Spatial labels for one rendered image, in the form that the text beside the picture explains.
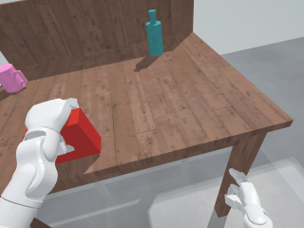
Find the robot right hand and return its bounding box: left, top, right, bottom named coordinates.
left=224, top=168, right=261, bottom=212

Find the table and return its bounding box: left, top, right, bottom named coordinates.
left=0, top=0, right=294, bottom=228

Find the robot left hand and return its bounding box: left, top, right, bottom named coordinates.
left=25, top=98, right=79, bottom=156

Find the left robot forearm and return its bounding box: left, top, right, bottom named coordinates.
left=0, top=127, right=60, bottom=228

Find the right robot forearm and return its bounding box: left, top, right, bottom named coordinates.
left=242, top=204, right=273, bottom=228

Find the sponge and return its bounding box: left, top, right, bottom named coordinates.
left=23, top=107, right=102, bottom=164

